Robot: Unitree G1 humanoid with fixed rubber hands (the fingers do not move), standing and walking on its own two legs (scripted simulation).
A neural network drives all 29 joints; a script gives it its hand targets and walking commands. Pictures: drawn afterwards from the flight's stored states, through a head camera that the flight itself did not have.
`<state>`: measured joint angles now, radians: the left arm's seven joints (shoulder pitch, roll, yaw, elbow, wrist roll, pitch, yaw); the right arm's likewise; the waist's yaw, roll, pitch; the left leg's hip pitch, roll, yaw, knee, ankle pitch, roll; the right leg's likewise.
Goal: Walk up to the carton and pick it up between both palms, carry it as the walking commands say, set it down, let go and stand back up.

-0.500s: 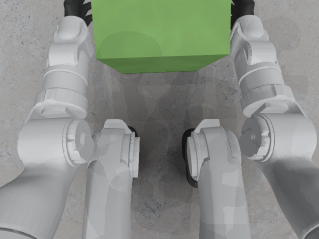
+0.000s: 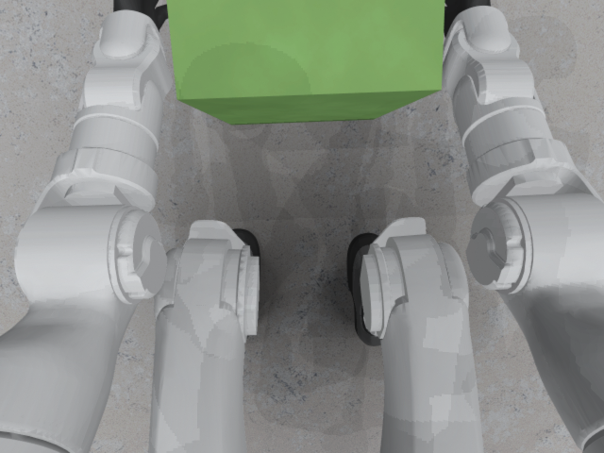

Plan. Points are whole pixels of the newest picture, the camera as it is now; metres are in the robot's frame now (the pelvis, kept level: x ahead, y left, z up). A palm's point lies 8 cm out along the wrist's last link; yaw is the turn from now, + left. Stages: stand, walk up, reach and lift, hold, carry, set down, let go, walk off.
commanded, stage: set down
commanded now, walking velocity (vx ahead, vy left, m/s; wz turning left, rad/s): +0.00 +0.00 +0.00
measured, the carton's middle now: (302, 38) +0.53 +0.01 -0.23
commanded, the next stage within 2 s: let go in 1.76 s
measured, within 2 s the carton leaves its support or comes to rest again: neither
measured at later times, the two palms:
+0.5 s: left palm (103, 18) +0.53 +0.21 -0.16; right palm (497, 9) +0.54 -0.19 -0.16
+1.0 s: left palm out of the picture +0.54 +0.21 -0.01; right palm out of the picture +0.55 -0.20 -0.01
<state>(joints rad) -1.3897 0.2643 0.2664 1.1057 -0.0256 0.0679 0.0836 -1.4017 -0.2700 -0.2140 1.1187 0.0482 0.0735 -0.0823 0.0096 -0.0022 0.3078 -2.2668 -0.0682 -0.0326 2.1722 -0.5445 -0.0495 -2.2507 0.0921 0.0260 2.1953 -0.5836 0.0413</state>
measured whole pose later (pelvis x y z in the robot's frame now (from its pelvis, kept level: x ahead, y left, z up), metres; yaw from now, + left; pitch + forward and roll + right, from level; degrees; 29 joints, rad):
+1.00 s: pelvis +0.02 +0.00 +0.11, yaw +0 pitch +46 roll +0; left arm -1.16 0.33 0.23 0.88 -0.11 0.14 0.06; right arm -1.19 -0.34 -0.20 0.90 0.11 0.14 -0.05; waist 0.00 -0.01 0.01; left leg -2.10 -0.04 -0.03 1.80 -0.51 -0.03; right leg -2.09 0.05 0.02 1.82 -0.54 0.02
